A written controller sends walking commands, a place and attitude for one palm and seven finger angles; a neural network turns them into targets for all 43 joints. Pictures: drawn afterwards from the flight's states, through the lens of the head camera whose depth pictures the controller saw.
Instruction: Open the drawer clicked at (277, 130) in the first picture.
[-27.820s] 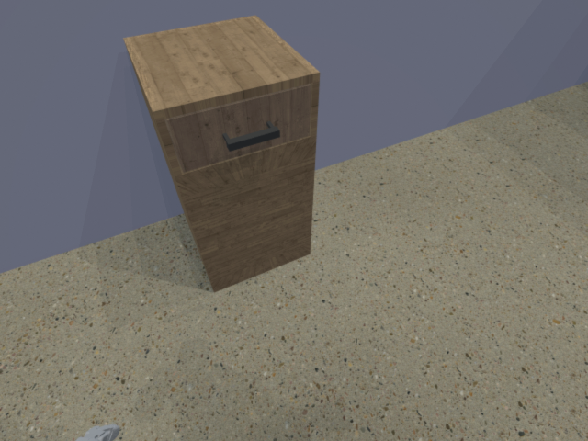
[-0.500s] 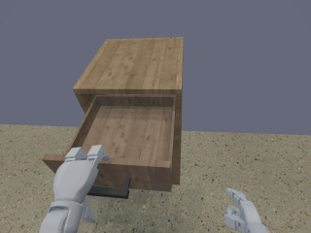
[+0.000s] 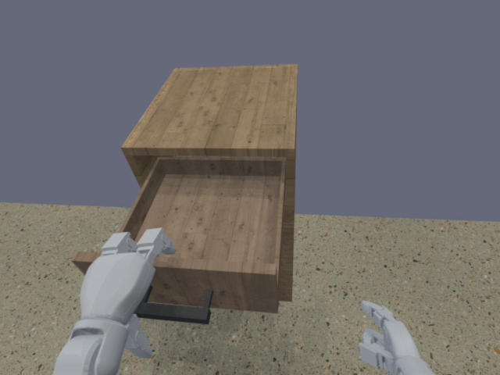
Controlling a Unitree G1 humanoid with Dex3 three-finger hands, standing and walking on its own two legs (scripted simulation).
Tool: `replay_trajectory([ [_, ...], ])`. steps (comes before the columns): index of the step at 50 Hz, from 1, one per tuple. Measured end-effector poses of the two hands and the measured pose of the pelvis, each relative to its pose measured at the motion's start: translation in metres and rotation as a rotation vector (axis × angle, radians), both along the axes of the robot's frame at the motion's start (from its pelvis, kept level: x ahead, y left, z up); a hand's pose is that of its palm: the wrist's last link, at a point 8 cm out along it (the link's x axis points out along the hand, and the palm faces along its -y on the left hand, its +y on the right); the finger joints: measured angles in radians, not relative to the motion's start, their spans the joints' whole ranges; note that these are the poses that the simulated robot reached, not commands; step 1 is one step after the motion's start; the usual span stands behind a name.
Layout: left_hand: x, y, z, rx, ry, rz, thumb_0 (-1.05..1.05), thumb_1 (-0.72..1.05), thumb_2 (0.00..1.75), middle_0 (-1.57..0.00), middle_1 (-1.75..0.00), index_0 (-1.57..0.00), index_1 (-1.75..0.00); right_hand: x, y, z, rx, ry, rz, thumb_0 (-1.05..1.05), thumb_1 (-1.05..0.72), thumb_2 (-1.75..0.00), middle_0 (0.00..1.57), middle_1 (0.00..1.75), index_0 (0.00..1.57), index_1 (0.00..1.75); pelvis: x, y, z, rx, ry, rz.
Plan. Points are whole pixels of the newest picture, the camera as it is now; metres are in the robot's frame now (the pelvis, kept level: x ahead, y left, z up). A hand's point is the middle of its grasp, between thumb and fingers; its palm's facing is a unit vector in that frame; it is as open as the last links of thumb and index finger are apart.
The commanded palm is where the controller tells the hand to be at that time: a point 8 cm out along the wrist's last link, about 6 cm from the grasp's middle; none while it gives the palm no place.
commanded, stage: draw the hand back to the body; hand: left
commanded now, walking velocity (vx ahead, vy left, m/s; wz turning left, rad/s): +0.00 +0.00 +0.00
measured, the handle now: (175, 302) +0.26 +0.19 -0.06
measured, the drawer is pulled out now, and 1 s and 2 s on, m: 0.30 0.30 0.30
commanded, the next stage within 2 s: step back with the hand held close in 1.62 s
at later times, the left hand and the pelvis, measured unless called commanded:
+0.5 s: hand (96, 307) +0.18 +0.24 +0.09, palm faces +0.05 -0.13 -0.99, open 13.9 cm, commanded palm +0.16 +0.24 +0.16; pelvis +0.00 +0.00 +0.00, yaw +1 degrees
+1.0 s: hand (80, 274) +0.19 +0.23 +0.16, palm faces +0.33 -0.87 -0.36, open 12.3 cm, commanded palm +0.14 +0.28 +0.18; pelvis +0.01 +0.02 +0.01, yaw +2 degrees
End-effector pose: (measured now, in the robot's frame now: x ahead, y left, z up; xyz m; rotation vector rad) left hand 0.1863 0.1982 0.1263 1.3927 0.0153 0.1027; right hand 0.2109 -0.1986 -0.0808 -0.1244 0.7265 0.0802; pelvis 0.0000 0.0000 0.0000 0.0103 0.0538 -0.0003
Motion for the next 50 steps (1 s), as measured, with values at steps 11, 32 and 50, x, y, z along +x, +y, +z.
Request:
replay_trajectory([
  [11, -0.008, 0.011, 0.009, 0.031, -0.021, 0.006, 0.0, -0.49, 0.3, -0.32, -1.2, -0.32, -1.2, -0.001, 0.0, 0.001, -0.008, -0.001, 0.001, 0.01, -0.91, -0.9, 0.2, 0.3, 0.2, 0.3, -0.001, 0.0, 0.0, -0.004, -0.005, -0.001],
  [32, -0.038, 0.055, 0.027, 0.054, -0.001, 0.028, 0.0, -0.49, 0.3, -0.32, -1.2, -0.32, -1.2, -0.005, 0.003, 0.007, -0.07, -0.011, -0.005, 0.01, -0.91, -0.9, 0.2, 0.3, 0.2, 0.3, -0.006, 0.012, 0.002, -0.021, -0.018, 0.013],
  [50, -0.033, 0.076, 0.047, -0.974, -0.307, 0.069, 0.0, -0.13, 0.46, -0.28, -0.96, -0.28, -0.96, -0.03, 0.015, 0.018, -0.089, -0.094, -0.073, 0.01, -0.9, -0.9, 0.2, 0.3, 0.2, 0.3, 0.006, 0.019, 0.012, -0.017, -0.092, 0.028],
])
